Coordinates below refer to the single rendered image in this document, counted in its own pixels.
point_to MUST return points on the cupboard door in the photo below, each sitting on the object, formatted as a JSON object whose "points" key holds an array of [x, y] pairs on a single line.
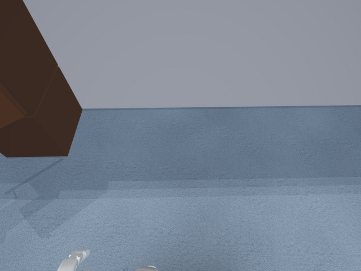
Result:
{"points": [[8, 111]]}

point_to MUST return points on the robot left hand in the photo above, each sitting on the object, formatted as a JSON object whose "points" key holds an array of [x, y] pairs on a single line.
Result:
{"points": [[75, 259]]}

